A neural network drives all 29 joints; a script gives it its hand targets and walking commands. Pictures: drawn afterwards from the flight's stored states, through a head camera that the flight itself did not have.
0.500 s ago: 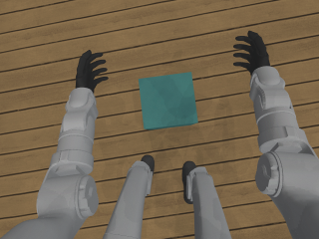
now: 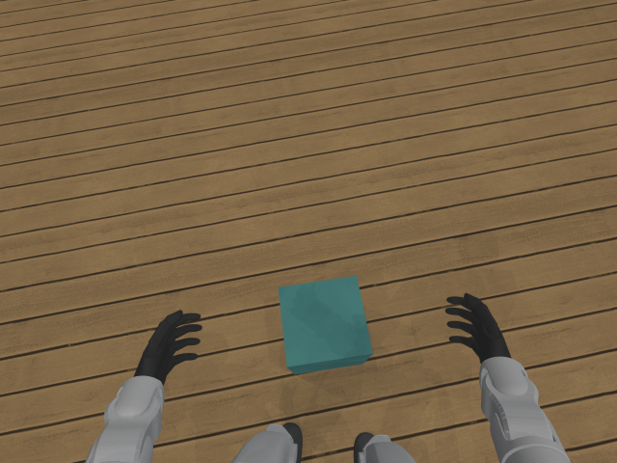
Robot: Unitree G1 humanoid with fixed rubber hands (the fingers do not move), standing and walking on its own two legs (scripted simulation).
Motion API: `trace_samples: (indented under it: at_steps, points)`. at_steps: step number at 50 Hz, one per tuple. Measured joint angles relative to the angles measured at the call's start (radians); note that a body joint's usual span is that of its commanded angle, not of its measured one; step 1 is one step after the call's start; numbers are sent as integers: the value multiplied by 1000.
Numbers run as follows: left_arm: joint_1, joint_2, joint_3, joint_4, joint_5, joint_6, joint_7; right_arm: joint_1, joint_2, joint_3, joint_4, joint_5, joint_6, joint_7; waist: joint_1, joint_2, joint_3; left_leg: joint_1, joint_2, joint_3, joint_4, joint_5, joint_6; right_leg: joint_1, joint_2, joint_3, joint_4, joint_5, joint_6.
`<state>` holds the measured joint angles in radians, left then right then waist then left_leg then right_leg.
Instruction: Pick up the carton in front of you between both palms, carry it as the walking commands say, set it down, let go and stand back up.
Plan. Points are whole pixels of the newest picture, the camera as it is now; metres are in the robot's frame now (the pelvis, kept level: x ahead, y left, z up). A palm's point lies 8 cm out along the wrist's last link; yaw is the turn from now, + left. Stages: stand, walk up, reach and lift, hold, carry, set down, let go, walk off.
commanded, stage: let go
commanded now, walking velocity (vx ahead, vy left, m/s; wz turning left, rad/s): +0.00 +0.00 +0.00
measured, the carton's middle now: (323, 328) +0.38 +0.02 -0.63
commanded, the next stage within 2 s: stand in 0.70 s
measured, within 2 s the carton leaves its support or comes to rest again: neither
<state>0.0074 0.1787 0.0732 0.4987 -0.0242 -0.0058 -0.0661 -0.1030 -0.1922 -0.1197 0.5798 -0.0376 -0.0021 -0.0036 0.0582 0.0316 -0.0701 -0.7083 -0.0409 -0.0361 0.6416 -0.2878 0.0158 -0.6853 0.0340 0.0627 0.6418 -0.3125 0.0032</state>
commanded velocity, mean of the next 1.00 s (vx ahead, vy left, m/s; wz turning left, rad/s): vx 0.00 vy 0.00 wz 0.00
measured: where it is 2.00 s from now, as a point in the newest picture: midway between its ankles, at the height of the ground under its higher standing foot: outside the picture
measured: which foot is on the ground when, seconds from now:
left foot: down 0.00-1.00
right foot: down 0.00-1.00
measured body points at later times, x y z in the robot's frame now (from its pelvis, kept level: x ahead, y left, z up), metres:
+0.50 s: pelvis +0.01 -0.02 +0.02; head +0.01 -0.01 +0.47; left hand +0.18 +0.22 -0.05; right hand +0.18 -0.25 -0.05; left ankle -0.01 +0.11 -0.72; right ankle -0.02 -0.12 -0.72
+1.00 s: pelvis +0.01 +0.00 +0.02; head +0.02 +0.01 +0.47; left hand +0.16 +0.28 -0.08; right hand +0.15 -0.30 -0.06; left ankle -0.01 +0.11 -0.72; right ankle -0.02 -0.12 -0.72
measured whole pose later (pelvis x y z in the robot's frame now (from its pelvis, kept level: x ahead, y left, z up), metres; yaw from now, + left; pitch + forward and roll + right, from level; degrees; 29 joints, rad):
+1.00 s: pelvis +0.01 +0.00 +0.02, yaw +0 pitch +0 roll +0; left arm 0.19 0.33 0.05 0.68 0.04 0.03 0.02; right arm 0.20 -0.33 -0.05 0.70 -0.04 0.01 -0.02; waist 0.00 -0.03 0.01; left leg -0.21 -0.03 -0.04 0.52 -0.30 0.02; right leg -0.17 0.03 0.05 0.49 -0.31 0.00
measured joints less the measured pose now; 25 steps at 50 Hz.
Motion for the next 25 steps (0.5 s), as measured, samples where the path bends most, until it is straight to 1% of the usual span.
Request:
trace_samples:
  at_steps: [5,10,18,25]
  points:
    - [142,4,-27,-45,-6,-7,3,147,-6,25,-44,10,-14,13,-8,4,30,196,1,-9,-105,23,-2,197,-4,-5,-106,23,-5]
    - [221,28,-38,-64,-4,14,-4,257,-13,49,-85,21,4,31,-24,-11,66,372,5,-19,-185,42,-8,373,-4,-12,-182,38,-13]
    - [224,42,-34,-65,20,86,-9,332,-25,79,-131,41,78,66,-57,-41,120,543,14,-24,-215,37,-16,545,2,-19,-211,34,-24]
    - [202,29,-26,-67,42,140,-10,331,-24,84,-156,35,133,76,-63,-40,164,609,17,-17,-204,27,-16,609,4,-16,-202,27,-25]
